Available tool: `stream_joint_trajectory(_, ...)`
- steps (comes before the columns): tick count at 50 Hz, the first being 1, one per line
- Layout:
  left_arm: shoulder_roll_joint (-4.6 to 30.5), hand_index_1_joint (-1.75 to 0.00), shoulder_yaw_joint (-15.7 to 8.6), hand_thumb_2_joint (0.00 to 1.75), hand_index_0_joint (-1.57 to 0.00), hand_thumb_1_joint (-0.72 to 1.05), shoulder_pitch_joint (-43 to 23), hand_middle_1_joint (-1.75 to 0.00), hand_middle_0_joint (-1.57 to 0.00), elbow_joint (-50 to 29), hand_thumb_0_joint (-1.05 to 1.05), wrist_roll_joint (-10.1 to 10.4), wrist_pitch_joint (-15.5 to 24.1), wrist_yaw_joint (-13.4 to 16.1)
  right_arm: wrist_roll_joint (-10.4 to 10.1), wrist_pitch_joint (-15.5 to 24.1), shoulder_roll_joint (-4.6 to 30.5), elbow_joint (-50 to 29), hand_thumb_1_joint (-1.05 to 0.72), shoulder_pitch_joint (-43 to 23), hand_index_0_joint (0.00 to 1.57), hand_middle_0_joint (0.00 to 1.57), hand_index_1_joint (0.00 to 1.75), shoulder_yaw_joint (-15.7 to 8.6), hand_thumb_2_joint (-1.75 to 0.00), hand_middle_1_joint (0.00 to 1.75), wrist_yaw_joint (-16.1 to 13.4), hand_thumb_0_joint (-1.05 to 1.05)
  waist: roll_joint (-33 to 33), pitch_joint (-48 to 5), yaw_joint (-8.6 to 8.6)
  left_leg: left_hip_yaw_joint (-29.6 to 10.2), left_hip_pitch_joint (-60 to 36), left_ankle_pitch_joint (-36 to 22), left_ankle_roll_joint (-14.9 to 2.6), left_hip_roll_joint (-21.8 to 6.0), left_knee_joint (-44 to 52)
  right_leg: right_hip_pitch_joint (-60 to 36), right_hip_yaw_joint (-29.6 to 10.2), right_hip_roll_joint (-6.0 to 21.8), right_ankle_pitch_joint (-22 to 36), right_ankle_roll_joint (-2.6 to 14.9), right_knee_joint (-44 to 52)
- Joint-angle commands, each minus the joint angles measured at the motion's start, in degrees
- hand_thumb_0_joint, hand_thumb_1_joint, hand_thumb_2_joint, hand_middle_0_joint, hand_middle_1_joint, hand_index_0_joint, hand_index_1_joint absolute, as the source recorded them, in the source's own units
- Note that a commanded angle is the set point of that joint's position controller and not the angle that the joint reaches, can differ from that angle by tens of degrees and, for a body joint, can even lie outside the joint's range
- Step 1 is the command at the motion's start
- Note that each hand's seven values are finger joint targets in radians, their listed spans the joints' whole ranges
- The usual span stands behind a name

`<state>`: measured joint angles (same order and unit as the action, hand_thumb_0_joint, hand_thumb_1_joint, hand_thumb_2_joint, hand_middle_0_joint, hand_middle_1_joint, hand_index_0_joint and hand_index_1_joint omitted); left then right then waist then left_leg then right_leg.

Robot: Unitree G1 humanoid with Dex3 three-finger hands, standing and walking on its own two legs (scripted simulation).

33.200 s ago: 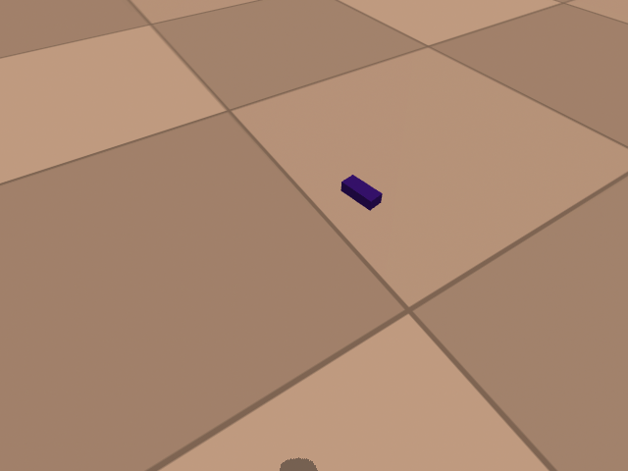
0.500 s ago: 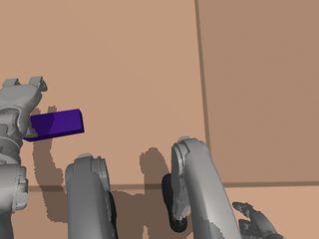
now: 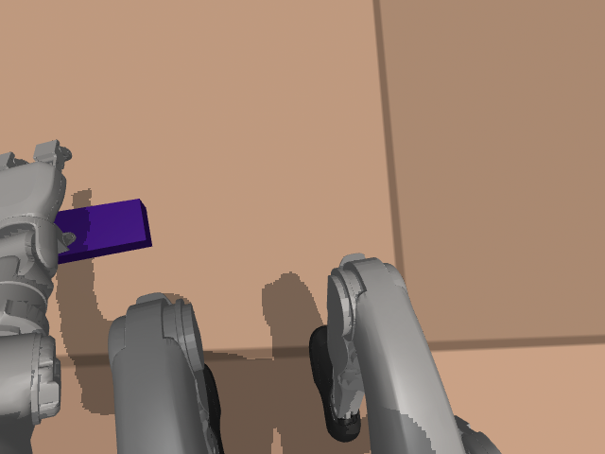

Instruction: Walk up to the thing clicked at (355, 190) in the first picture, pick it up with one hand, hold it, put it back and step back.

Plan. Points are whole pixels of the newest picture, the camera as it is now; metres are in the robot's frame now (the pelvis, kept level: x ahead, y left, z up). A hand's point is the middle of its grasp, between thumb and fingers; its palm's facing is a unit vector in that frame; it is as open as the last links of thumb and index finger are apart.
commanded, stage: home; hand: left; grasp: from above
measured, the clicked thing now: (90, 232) +0.46 +0.29 -0.31
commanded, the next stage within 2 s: none
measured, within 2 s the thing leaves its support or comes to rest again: neither
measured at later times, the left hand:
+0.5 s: hand out of the picture +0.29 +0.24 +0.08, palm faces -0.13 -0.83 -0.55, open 7.5 cm
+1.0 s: hand out of the picture +0.24 +0.21 +0.30, palm faces +0.17 -0.96 -0.22, open 7.4 cm
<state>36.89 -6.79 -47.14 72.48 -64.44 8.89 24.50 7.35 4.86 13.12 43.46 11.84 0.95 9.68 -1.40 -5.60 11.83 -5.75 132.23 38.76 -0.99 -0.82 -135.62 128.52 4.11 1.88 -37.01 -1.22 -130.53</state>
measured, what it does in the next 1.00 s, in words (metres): rises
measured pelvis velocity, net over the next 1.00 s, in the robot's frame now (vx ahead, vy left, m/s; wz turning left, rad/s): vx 0.07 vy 0.00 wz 0.12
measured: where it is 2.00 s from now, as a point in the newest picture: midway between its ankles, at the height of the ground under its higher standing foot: (274, 424)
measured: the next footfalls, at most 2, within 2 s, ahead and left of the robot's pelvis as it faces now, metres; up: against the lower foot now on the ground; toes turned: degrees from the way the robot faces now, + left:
none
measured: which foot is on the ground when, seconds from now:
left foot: down 0.00-1.00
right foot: down 0.00-1.00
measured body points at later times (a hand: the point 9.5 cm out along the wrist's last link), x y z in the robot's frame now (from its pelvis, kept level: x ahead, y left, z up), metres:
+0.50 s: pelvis +0.01 +0.00 +0.19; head +0.15 +0.04 +0.61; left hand +0.29 +0.28 +0.11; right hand +0.24 -0.24 +0.10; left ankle +0.08 +0.12 -0.31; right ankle +0.10 -0.13 -0.31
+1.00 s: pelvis +0.07 +0.00 +0.35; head +0.11 +0.02 +0.80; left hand +0.22 +0.26 +0.31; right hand +0.24 -0.22 +0.28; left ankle +0.08 +0.12 -0.31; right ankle +0.10 -0.13 -0.31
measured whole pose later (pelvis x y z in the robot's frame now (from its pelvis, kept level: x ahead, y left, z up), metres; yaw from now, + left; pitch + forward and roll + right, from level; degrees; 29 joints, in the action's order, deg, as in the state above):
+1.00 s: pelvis +0.07 +0.00 +0.35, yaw +7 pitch +14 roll -3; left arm 13.3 -2.5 24.7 -5.1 4.1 -25.4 4.5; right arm -2.3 9.5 11.8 29.7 17.3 3.1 -10.1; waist -2.8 -10.2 4.0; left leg -3.1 49.0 29.6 0.2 -2.1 -64.3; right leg 46.2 4.6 0.7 -27.5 -0.6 -59.6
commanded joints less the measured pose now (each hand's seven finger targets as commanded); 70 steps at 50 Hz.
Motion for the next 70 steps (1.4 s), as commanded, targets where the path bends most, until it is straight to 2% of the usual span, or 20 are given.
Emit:
stream_joint_trajectory(1,12.38,-0.50,-2.13,0.93,-0.21,0.37,-7.85,-0.49,-0.23,-19.48,0.00,11.88,-4.56,-4.05,-3.65,-0.02,16.89,-3.92,-0.89,11.55,0.20,0.20,0.30,-7.37,-0.90,0.30,-1.37,0.00,-13.91,-48.40,-3.90,3.41,-38.74,-9.33,-0.57,1.56,23.61,-28.97,2.44,-2.39,10.79,3.54,19.98)
stream_joint_trajectory(4,6.06,-0.43,0.94,0.94,-0.21,0.59,2.17,-0.42,-0.22,-24.74,0.00,19.08,-7.07,-10.83,-5.73,-0.99,15.15,-5.99,-0.89,8.40,0.20,0.20,0.30,-7.20,-0.90,0.30,-2.14,0.00,-6.98,-43.29,-3.60,3.46,-37.00,-9.59,-1.26,1.43,26.16,-34.24,1.48,-2.94,11.94,3.00,24.60)
stream_joint_trajectory(7,3.32,-0.39,1.80,0.97,-0.22,0.82,9.16,-0.39,-0.22,-33.95,0.00,25.89,-8.28,-16.47,-6.91,-1.43,13.75,-7.66,-0.90,5.41,0.20,0.20,0.30,-6.84,-0.90,0.30,-3.43,0.00,-4.57,-39.47,-4.60,3.15,-37.46,-8.50,-1.35,1.14,29.78,-38.28,0.47,-2.65,11.62,2.71,27.99)
stream_joint_trajectory(11,1.10,-0.30,1.27,0.90,-0.20,0.90,15.30,-0.30,-0.20,-46.73,0.00,32.86,-8.91,-20.11,-7.88,-1.51,12.70,-10.98,-0.90,1.73,0.20,0.20,0.30,-6.64,-0.90,0.30,-5.10,0.00,-6.03,-36.45,-6.46,2.49,-42.83,-7.86,-0.84,0.56,35.34,-40.35,-0.31,-2.27,10.03,3.04,32.25)
stream_joint_trajectory(14,-1.56,-0.30,1.23,0.90,-0.20,0.90,20.12,-0.30,-0.20,-51.77,0.00,37.32,-9.54,-20.38,-8.58,-1.08,11.81,-12.62,-0.90,-0.75,0.20,0.20,0.30,-6.23,-0.90,0.30,-6.46,0.00,-5.39,-33.36,-6.71,1.95,-46.85,-4.98,-0.68,0.18,39.80,-41.79,-0.73,-2.24,7.21,3.14,36.26)
stream_joint_trajectory(16,-1.88,-0.30,0.25,0.90,-0.20,0.90,22.70,-0.30,-0.20,-56.17,0.00,39.47,-10.56,-20.00,-8.84,-0.54,11.57,-13.75,-0.90,-1.75,0.20,0.20,0.30,-6.13,-0.90,0.30,-7.41,0.00,-5.90,-35.02,-7.56,2.37,-50.63,-5.24,-0.56,0.26,41.96,-44.75,-1.24,-2.22,7.19,3.17,38.82)
stream_joint_trajectory(17,-3.56,-0.30,1.36,0.90,-0.20,0.90,24.70,-0.30,-0.20,-57.30,0.00,40.66,-11.27,-19.98,-9.00,-0.25,11.41,-13.88,-0.90,-2.36,0.20,0.20,0.30,-6.11,-0.90,0.30,-7.87,0.00,-6.73,-33.64,-7.18,2.45,-52.07,-5.37,-0.38,0.18,43.39,-45.23,-1.41,-2.13,7.29,3.15,40.06)
stream_joint_trajectory(19,-3.86,-0.30,0.51,0.90,-0.20,0.90,28.22,-0.30,-0.20,-60.57,0.00,43.57,-12.85,-19.60,-9.19,0.37,11.24,-15.03,-0.90,-3.45,0.20,0.20,0.30,-5.76,-0.90,0.30,-8.84,0.00,-6.63,-33.22,-7.74,1.92,-55.05,-3.34,-0.29,0.14,46.47,-48.09,-1.57,-2.15,5.57,2.99,42.72)
stream_joint_trajectory(22,-5.77,-0.30,1.27,0.90,-0.20,0.90,32.65,-0.30,-0.20,-66.42,0.00,48.13,-15.24,-19.52,-9.53,1.14,11.12,-16.27,-0.90,-4.90,0.20,0.20,0.30,-5.42,-0.90,0.30,-10.35,0.00,-7.45,-33.37,-7.75,1.17,-60.29,-2.75,-0.09,0.08,50.87,-51.35,-1.66,-2.13,5.35,2.85,46.14)
stream_joint_trajectory(25,-8.69,-0.30,2.43,0.90,-0.20,0.90,38.56,-0.30,-0.20,-69.06,0.00,53.29,-18.15,-19.64,-9.85,1.85,10.56,-17.70,-0.90,-5.93,0.20,0.20,0.30,-4.71,-0.90,0.30,-11.58,0.00,-6.30,-30.00,-6.93,0.13,-64.01,-1.81,0.00,-0.05,55.63,-54.17,-1.49,-2.06,4.84,2.61,49.77)
stream_joint_trajectory(27,-8.92,-0.30,1.59,0.90,-0.20,0.90,41.95,-0.30,-0.20,-71.19,0.00,56.56,-19.91,-19.42,-9.93,2.33,10.03,-18.61,-0.90,-6.01,0.20,0.20,0.30,-4.16,-0.90,0.30,-12.48,0.00,-5.59,-28.80,-7.14,-0.04,-66.67,-1.32,-0.14,-0.03,58.44,-57.29,-1.59,-2.07,4.51,2.40,52.94)
stream_joint_trajectory(28,-9.69,-0.30,2.37,0.90,-0.20,0.90,43.27,-0.30,-0.20,-72.83,0.00,57.57,-20.82,-19.46,-10.06,2.58,9.77,-18.83,-0.90,-5.88,0.20,0.20,0.30,-3.97,-0.90,0.30,-12.92,0.00,-6.12,-27.74,-7.08,0.24,-68.57,-2.01,-0.01,-0.12,60.03,-58.35,-1.70,-2.09,4.91,2.47,54.53)
stream_joint_trajectory(35,-13.26,-0.30,0.90,0.90,-0.20,0.90,53.74,-0.30,-0.20,-78.59,0.00,64.15,-26.64,-18.59,-10.34,4.48,7.40,-20.20,-0.90,-3.15,0.20,0.20,0.30,-1.49,-0.90,0.30,-16.51,0.00,-5.25,-22.98,-7.62,0.21,-78.45,-7.34,0.18,0.01,69.20,-70.47,-1.76,-2.25,9.08,2.35,65.13)
stream_joint_trajectory(43,-17.30,-0.30,0.64,0.90,-0.20,0.90,65.47,-0.30,-0.20,-84.00,0.00,68.12,-30.60,-19.17,-9.50,7.16,6.16,-21.32,-0.90,0.63,0.20,0.20,0.30,-0.35,-0.90,0.30,-19.93,0.00,-4.13,-17.29,-8.10,1.09,-89.06,-17.78,0.49,-0.01,78.93,-84.12,-0.52,-2.73,17.71,1.96,75.15)
stream_joint_trajectory(48,-18.06,-0.30,1.30,0.90,-0.20,0.90,72.77,-0.30,-0.20,-89.14,0.00,68.37,-32.28,-19.98,-9.14,8.35,5.50,-22.85,-0.90,2.14,0.20,0.20,0.30,-0.51,-0.90,0.30,-20.86,0.00,-3.75,-14.99,-8.81,2.81,-94.39,-25.15,0.52,0.55,82.47,-91.18,0.15,-3.23,23.45,1.92,80.60)
stream_joint_trajectory(52,-18.99,-0.30,1.97,0.90,-0.20,0.90,75.40,-0.30,-0.20,-90.38,0.00,68.27,-32.97,-20.98,-8.70,9.10,5.53,-23.07,-0.90,2.12,0.20,0.20,0.30,-0.66,-0.90,0.30,-20.97,0.00,-2.63,-9.39,-9.04,2.64,-95.10,-22.99,0.42,0.46,85.82,-92.20,0.86,-3.49,21.11,1.84,83.43)
stream_joint_trajectory(56,-18.97,-0.30,2.07,0.90,-0.20,0.90,76.11,-0.30,-0.20,-91.03,0.00,68.02,-33.10,-21.92,-8.42,10.04,5.91,-23.19,-0.90,1.64,0.20,0.20,0.30,-1.09,-0.90,0.30,-20.98,0.00,-0.48,-7.19,-9.04,3.12,-95.94,-21.81,0.18,0.57,87.11,-93.57,1.03,-3.43,19.94,1.49,85.26)
stream_joint_trajectory(60,-18.81,-0.30,1.91,0.90,-0.20,0.90,74.79,-0.30,-0.20,-90.14,0.00,67.75,-32.73,-22.85,-8.04,10.80,6.45,-22.74,-0.90,1.86,0.20,0.20,0.30,-1.59,-0.90,0.30,-20.83,0.00,-0.28,-7.39,-8.26,3.81,-96.96,-23.27,0.02,0.94,86.68,-94.05,0.56,-3.14,21.52,1.34,85.45)
stream_joint_trajectory(67,-18.45,-0.30,1.78,0.90,-0.20,0.90,73.86,-0.30,-0.20,-90.39,0.00,67.19,-31.71,-23.19,-7.67,11.49,6.30,-22.22,-0.90,0.61,0.20,0.20,0.30,-1.53,-0.90,0.30,-20.59,0.00,-1.10,-7.58,-9.34,3.83,-97.41,-21.39,0.16,1.07,87.23,-94.49,0.28,-2.89,19.89,1.23,85.73)
stream_joint_trajectory(70,-17.78,-0.30,1.21,0.90,-0.20,0.90,73.90,-0.30,-0.20,-90.81,0.00,67.09,-31.50,-23.03,-7.69,11.66,6.54,-21.79,-0.90,0.69,0.20,0.20,0.30,-1.71,-0.90,0.30,-20.60,0.00,-2.04,-8.65,-9.22,3.78,-98.53,-23.54,0.29,0.97,87.01,-95.20,0.07,-2.89,21.87,1.35,85.35)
